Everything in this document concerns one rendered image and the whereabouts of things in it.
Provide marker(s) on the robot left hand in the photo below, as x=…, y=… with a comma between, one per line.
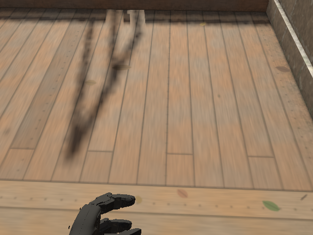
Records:
x=89, y=222

